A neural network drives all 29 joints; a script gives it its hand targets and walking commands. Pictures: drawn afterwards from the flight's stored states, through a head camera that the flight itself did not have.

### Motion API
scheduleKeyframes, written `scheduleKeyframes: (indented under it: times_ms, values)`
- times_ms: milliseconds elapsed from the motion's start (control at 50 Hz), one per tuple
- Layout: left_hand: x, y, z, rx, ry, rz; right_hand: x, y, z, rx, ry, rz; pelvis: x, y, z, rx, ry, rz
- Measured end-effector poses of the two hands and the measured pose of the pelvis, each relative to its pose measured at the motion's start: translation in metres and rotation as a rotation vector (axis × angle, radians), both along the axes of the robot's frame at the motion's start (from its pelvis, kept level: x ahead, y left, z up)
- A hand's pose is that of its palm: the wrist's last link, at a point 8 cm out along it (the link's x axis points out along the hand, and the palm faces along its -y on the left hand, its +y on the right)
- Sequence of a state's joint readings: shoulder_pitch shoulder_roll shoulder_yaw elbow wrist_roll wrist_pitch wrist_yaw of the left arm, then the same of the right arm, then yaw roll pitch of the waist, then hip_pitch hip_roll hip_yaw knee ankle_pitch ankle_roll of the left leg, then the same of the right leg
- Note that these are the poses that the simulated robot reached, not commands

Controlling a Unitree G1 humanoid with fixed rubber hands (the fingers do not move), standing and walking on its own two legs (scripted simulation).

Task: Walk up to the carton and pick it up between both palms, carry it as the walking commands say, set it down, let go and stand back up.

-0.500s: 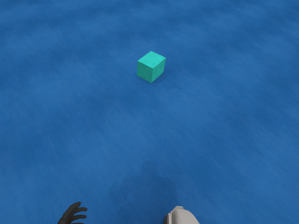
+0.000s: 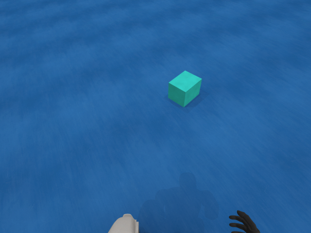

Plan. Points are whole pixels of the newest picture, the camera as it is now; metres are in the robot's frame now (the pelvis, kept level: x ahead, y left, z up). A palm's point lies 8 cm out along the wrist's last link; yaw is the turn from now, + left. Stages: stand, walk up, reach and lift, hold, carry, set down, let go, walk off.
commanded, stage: walk up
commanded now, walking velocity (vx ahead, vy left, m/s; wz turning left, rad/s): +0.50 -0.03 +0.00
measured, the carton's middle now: (184, 88) +1.41 -0.09 -0.69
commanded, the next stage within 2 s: none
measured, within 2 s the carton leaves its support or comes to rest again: neither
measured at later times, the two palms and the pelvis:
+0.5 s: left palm (104, 153) +0.39 +0.25 -0.13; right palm out of the picture +0.13 -0.22 -0.11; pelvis +0.24 +0.02 +0.00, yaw -1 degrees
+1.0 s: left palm (115, 152) +0.38 +0.20 -0.12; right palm (238, 111) +0.63 -0.27 -0.12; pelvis +0.48 -0.04 +0.00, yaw -1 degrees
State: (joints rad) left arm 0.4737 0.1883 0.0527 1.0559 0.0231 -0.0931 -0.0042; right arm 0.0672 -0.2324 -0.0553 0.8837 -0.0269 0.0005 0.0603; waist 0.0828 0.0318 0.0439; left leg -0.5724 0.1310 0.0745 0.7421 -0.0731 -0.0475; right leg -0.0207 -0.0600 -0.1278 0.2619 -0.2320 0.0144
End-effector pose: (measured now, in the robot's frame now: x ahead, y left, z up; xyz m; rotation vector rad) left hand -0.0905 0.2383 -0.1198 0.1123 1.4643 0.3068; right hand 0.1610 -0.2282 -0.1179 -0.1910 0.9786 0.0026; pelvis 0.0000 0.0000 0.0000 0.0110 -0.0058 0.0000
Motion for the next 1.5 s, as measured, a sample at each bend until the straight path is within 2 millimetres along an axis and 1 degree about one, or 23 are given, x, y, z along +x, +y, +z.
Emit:
scheduleKeyframes:
  times_ms: [100,140,160,200,280,340,400,480,560,620,660,700,780,840,920,1000,1080,1160,1200,1260,1320,1420,1500]
  values:
    - [0.04,0.015,-0.021,-0.051,0.055,0.021,0.077,0.036,0.002,-0.012,-0.055,0.03,0.058,0.023,-0.012,-0.021,0.012,0.008]
    - [0.067,0.028,-0.036,-0.067,0.068,0.007,0.097,0.042,-0.005,-0.045,-0.076,0.009,0.083,0.036,-0.024,-0.035,0.016,-0.011]
    - [0.085,0.035,-0.042,-0.07,0.06,-0.007,0.098,0.042,-0.008,-0.062,-0.061,-0.01,0.092,0.04,-0.026,-0.032,0.016,-0.012]
    - [0.132,0.049,-0.046,-0.068,0.01,-0.038,0.082,0.035,-0.01,-0.1,0.017,-0.058,0.109,0.045,-0.023,-0.037,0.014,-0.022]
    - [0.237,0.062,-0.042,-0.075,-0.125,-0.129,0.028,0.017,-0.003,-0.155,0.205,-0.181,0.145,0.047,-0.01,-0.043,0.007,-0.022]
    - [0.31,0.059,-0.034,-0.088,-0.207,-0.194,-0.007,0.013,0.004,-0.163,0.318,-0.255,0.171,0.046,-0.002,-0.051,0.001,-0.017]
    - [0.377,0.046,-0.025,-0.106,-0.283,-0.249,-0.03,0.015,0.009,-0.155,0.418,-0.314,0.196,0.04,0.001,-0.055,-0.001,-0.015]
    - [0.457,0.016,-0.016,-0.135,-0.37,-0.316,-0.036,0.014,0.009,-0.125,0.511,-0.37,0.23,0.026,0.001,-0.045,-0.004,-0.017]
    - [0.527,-0.019,-0.011,-0.139,-0.426,-0.367,-0.01,0.0,-0.003,-0.092,0.552,-0.393,0.27,0.004,-0.006,-0.025,0.004,-0.021]
    - [0.571,-0.039,-0.014,-0.097,-0.456,-0.384,0.027,-0.02,-0.024,-0.063,0.562,-0.368,0.307,-0.018,-0.019,-0.009,0.021,-0.019]
    - [0.585,-0.045,-0.02,-0.048,-0.459,-0.364,0.062,-0.036,-0.041,-0.049,0.549,-0.323,0.328,-0.032,-0.03,-0.005,0.027,-0.016]
    - [0.577,-0.045,-0.021,-0.022,-0.407,-0.332,0.114,-0.049,-0.046,-0.044,0.476,-0.28,0.345,-0.04,-0.027,-0.006,0.023,-0.013]
    - [0.534,-0.037,-0.01,0.019,-0.264,-0.219,0.228,-0.068,-0.039,-0.036,0.307,-0.199,0.38,-0.049,-0.012,0.002,0.011,-0.006]
    - [0.504,-0.034,-0.002,0.038,-0.172,-0.139,0.303,-0.072,-0.029,-0.032,0.214,-0.136,0.406,-0.051,-0.004,0.011,0.004,-0.007]
    - [0.477,-0.036,0.004,0.032,-0.061,-0.057,0.39,-0.064,-0.015,-0.02,0.111,-0.071,0.442,-0.047,0.001,0.015,0.0,-0.015]
    - [0.476,-0.04,0.003,-0.002,0.019,-0.007,0.465,-0.041,-0.005,0.002,0.035,-0.018,0.478,-0.037,0.001,0.007,0.001,-0.019]
    - [0.5,-0.034,-0.009,-0.045,0.072,0.015,0.532,-0.009,0.0,0.009,-0.02,0.021,0.522,-0.021,-0.005,-0.01,0.008,-0.007]
    - [0.548,-0.011,-0.037,-0.078,0.1,0.009,0.58,0.01,-0.01,-0.04,-0.056,0.005,0.572,0.002,-0.025,-0.033,0.017,-0.018]
    - [0.59,0.004,-0.045,-0.08,0.065,-0.018,0.575,0.009,-0.014,-0.072,-0.007,-0.035,0.588,0.01,-0.026,-0.035,0.014,-0.022]
    - [0.668,0.021,-0.046,-0.075,-0.038,-0.081,0.54,-0.003,-0.01,-0.118,0.13,-0.119,0.614,0.014,-0.016,-0.043,0.009,-0.028]
    - [0.745,0.027,-0.039,-0.08,-0.134,-0.154,0.502,-0.011,-0.002,-0.142,0.25,-0.204,0.64,0.015,-0.006,-0.051,0.002,-0.023]
    - [0.851,0.015,-0.028,-0.096,-0.248,-0.236,0.458,-0.012,0.007,-0.142,0.415,-0.305,0.678,0.009,0.002,-0.06,-0.006,-0.016]
    - [0.919,-0.01,-0.021,-0.115,-0.314,-0.287,0.452,-0.013,0.005,-0.114,0.498,-0.352,0.707,-0.005,0.001,-0.048,-0.012,-0.016]
